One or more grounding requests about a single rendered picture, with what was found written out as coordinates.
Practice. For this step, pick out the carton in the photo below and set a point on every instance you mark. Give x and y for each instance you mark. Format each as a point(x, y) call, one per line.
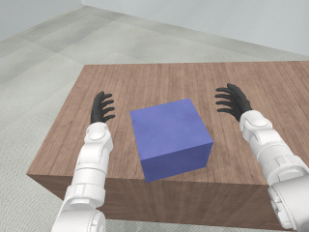
point(171, 139)

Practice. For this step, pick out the right robot hand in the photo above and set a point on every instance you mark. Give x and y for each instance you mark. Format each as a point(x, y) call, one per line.
point(237, 101)

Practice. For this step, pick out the left robot hand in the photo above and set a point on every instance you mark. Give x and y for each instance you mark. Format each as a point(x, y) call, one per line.
point(97, 113)

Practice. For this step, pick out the pedestal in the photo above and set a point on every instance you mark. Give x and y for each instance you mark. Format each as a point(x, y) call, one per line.
point(231, 191)

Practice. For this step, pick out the robot left forearm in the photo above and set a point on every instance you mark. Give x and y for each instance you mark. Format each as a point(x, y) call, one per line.
point(86, 191)

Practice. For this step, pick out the robot right forearm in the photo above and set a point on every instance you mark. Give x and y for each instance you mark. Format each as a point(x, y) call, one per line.
point(271, 152)

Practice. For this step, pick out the right robot upper arm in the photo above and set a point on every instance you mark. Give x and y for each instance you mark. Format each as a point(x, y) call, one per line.
point(290, 202)

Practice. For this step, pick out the left robot upper arm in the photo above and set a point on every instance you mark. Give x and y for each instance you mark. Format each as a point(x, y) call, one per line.
point(80, 221)

